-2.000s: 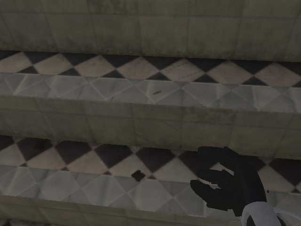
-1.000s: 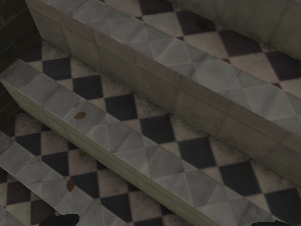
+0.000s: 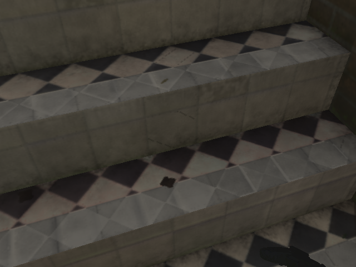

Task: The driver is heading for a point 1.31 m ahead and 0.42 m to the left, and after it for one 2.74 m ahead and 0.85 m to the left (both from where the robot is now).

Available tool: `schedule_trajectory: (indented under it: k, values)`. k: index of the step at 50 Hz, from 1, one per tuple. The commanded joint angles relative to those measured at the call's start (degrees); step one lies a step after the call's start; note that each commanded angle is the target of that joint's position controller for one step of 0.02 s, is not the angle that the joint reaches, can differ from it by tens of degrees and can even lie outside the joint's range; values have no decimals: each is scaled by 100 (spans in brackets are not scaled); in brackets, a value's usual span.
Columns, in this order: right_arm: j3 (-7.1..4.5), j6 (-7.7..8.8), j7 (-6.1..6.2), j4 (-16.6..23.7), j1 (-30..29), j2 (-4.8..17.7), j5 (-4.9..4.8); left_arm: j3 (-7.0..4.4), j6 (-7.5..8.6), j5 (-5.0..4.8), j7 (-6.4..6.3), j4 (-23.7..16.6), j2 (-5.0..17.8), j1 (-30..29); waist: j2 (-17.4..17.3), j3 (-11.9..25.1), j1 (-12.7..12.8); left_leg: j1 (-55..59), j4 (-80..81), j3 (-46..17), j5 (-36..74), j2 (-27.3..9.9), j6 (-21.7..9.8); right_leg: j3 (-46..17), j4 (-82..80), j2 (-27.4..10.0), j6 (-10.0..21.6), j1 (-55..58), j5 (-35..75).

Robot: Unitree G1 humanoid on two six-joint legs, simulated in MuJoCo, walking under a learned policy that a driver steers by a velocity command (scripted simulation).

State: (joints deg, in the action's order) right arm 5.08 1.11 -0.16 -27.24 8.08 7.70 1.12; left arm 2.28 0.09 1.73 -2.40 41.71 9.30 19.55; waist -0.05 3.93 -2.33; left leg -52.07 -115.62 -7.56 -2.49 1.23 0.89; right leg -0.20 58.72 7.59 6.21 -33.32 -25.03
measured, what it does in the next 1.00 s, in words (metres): climbs, turning left: left foot, then right foot 0.22 m higher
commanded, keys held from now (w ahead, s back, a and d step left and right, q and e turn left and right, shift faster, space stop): q+shift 0.12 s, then w+q+shift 0.58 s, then w+shift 0.16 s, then w+e+shift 0.14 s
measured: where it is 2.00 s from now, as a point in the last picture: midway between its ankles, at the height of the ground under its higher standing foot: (118, 181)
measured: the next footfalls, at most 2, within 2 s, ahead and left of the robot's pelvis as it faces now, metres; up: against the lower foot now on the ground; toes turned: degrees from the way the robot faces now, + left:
left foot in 0.18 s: +0.06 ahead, +0.14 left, +0.00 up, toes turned -2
right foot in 0.70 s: +0.39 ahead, -0.01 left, +0.22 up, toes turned +25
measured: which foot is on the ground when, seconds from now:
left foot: up 0.00-0.16, down 0.18-0.72, up 0.74-1.00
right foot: down 0.00-0.20, up 0.22-0.68, down 0.70-1.00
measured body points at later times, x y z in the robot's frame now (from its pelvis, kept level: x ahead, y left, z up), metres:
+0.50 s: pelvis +0.08 +0.07 +0.07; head +0.07 +0.11 +0.52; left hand +0.34 +0.24 +0.06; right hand +0.07 -0.14 -0.05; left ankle +0.02 +0.14 -0.67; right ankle +0.14 -0.06 -0.37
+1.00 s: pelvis +0.24 +0.12 +0.24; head +0.19 +0.13 +0.69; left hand +0.16 +0.36 +0.09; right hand +0.57 +0.12 +0.27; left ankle +0.22 +0.30 -0.26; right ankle +0.35 -0.03 -0.45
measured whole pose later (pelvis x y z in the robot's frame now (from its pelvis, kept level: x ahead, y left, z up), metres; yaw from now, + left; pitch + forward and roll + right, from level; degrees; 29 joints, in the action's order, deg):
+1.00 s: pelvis +0.24 +0.12 +0.24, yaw +32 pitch +2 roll -2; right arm 5.0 2.8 -2.8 -29.0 -2.5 9.5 0.7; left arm 0.3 3.5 0.1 -1.6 52.7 13.2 19.8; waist 2.7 9.0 -1.5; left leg -64.3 -104.0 -7.8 2.3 -3.2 -4.6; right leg 3.2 48.9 -7.9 0.0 -27.5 -23.9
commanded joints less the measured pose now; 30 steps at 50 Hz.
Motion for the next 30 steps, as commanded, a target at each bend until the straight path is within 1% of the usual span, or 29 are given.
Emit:
schedule_trajectory:
  k: [1,2,3,4,5,6,7,8,9,10,11,12,13,14,15,16,17,18,19,20,21,23,24,25,26,27,28,29,30]
  values:
    - [-264,-328,316,-156,548,508,-97,88,142,199,-26,-885,274,-942,406,16,-99,573,572,705,269,50,306,-1385,-1909,-1200,295,-392,926]
    - [-331,-416,336,-281,850,522,-173,89,118,314,-45,-965,408,-1142,621,239,-220,1120,635,759,331,196,322,-1312,-1936,-1260,341,-467,1017]
    - [-364,-473,367,-536,1248,459,-280,93,89,278,-45,-940,464,-1201,965,293,-284,1415,1103,744,291,173,230,-1460,-2237,-1421,515,-457,458]
    - [-388,-546,396,-481,1216,497,-263,75,84,229,-44,-1087,553,-1454,1022,167,-340,1723,2082,727,96,94,196,-1380,-2422,-1428,413,-495,333]
    - [-416,-652,434,-443,1171,543,-196,30,81,151,-33,-1186,692,-1698,1109,17,-416,2042,3566,873,-390,-41,127,-1198,-2532,-1394,302,-443,242]
    - [-432,-751,452,-465,1077,578,-128,-1,46,71,-41,-1152,731,-1595,1247,-181,-258,2059,4885,1064,-1139,-96,11,-1223,-2585,-1477,352,-104,245]
    - [-448,-786,426,-496,1061,590,-114,-34,11,29,-60,-1125,769,-1363,1441,-243,-77,1979,5961,1214,-1888,-88,-146,-1350,-2559,-1594,412,375,-36]
    - [-482,-801,353,-618,1140,641,-112,-66,-43,-87,-91,-1165,724,-1271,1436,-326,29,2138,7299,1311,-2204,-94,-275,-1249,-2289,-1546,349,745,-368]
    - [-600,-700,226,-941,1378,738,-213,-114,34,-49,-59,-1096,691,-1159,955,133,157,3075,7826,1866,-2193,220,-469,-1193,-2336,-1881,664,757,-599]
    - [-665,-534,119,-1111,1827,793,-166,-84,123,-3,48,-1310,661,-1685,685,27,-179,3287,8496,1177,-1672,212,-794,-660,-1544,-1468,393,869,-147]
    - [-682,-361,37,-1363,2218,853,10,-112,225,-103,109,-1527,471,-2136,-394,-235,-258,3800,9032,-509,-1173,-463,-1356,151,566,-815,-136,-24,431]
    - [-637,-154,67,-1042,1892,947,243,-60,399,-281,174,-1614,365,-2168,-1344,-943,-89,3772,10246,-3498,-2743,-998,-2357,-24,1409,-29,-558,-1774,563]
    - [-614,-5,129,-899,1732,971,446,14,504,-283,229,-1596,263,-2477,-1113,-945,-210,3514,10425,-4667,-3674,-1332,-2629,-834,2897,-340,-690,-2292,941]
    - [-601,105,150,-845,1757,1001,436,97,586,-199,309,-1727,78,-2650,-760,-866,-205,3610,10439,-4673,-3714,-1416,-2581,-1069,3860,-342,-749,-2718,1095]
    - [-613,173,107,-819,1924,996,281,179,653,-11,360,-1706,-51,-2662,-267,-748,-280,3778,10325,-4244,-3367,-1206,-2445,-904,4414,-227,-723,-2814,1226]
    - [-598,195,119,-829,1988,900,140,194,711,77,394,-1710,-81,-2567,-44,-689,-225,3966,10027,-3760,-3118,-980,-2374,-818,4662,-230,-703,-2958,1349]
    - [-581,241,108,-898,2308,680,28,204,797,127,408,-1708,-124,-2801,231,-716,-381,4512,9950,-3412,-2835,-851,-2168,-621,4449,-347,-676,-3404,1315]
    - [-552,214,82,-1069,2609,477,0,226,856,138,400,-1710,-228,-3009,218,-624,-480,4826,9854,-3115,-2375,-708,-2024,-444,4566,-349,-646,-3502,1510]
    - [-537,193,52,-1225,2891,355,-26,234,880,137,390,-1708,-270,-3164,120,-597,-579,5054,9793,-2971,-2060,-604,-1929,-286,4682,-350,-615,-3687,1597]
    - [-509,121,32,-1448,3026,292,29,282,870,156,416,-1670,-416,-3106,-292,-360,-538,5079,9753,-2888,-1598,-566,-1986,-139,5585,-221,-559,-3719,1704]
    - [-500,114,39,-1487,3005,256,26,299,876,139,438,-1717,-452,-3068,-399,-386,-453,5146,9638,-2869,-1389,-584,-1934,-210,6058,-322,-514,-4026,1725]
    - [-501,126,53,-1568,2971,239,-91,336,894,112,496,-1767,-481,-3077,-253,-400,-361,5236,9431,-2851,-1205,-624,-1863,-265,6250,-511,-488,-4520,1639]
    - [-506,134,76,-1599,2931,244,-131,367,889,136,508,-1804,-522,-3201,-169,-397,-355,5008,9416,-2845,-1054,-672,-1829,-185,6187,-581,-521,-4544,1662]
    - [-512,137,95,-1584,2816,268,-131,371,885,117,498,-1815,-530,-3193,-160,-331,-297,4737,9437,-2872,-986,-696,-1824,-139,6054,-647,-559,-4355,1830]
    - [-487,125,75,-1687,3003,267,-45,392,873,75,497,-1822,-613,-3391,-409,-304,-453,4836,9529,-3084,-988,-737,-1952,-13,6558,-550,-600,-4681,1666]
    - [-504,142,96,-1722,3072,296,-51,398,875,55,438,-1952,-636,-3577,-448,-476,-506,4905,9555,-3255,-816,-820,-1975,-19,6801,-617,-648,-5056,1504]
    - [-523,163,142,-1805,3235,305,-96,399,905,27,376,-2074,-629,-3787,-528,-594,-600,5176,9562,-3363,-598,-864,-1976,-19,6952,-667,-717,-5488,1236]
    - [-557,117,160,-1939,3640,326,-234,545,926,40,307,-2489,-939,-4498,-786,-841,-780,5093,9844,-3453,-861,-774,-1906,-175,6174,-765,-709,-5887,501]
    - [-596,105,210,-2065,3701,330,-286,557,938,4,284,-2764,-933,-4878,-790,-859,-755,5101,10111,-3374,-674,-770,-1777,27,5340,-794,-684,-5615,284]
Keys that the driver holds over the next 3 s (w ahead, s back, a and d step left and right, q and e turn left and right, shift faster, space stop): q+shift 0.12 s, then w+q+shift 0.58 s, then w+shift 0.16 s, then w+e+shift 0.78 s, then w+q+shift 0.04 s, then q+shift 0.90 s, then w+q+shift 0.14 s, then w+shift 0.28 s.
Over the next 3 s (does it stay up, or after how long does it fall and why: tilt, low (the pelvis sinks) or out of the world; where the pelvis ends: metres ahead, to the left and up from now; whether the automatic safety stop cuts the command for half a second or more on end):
stays up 0.80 -0.13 0.53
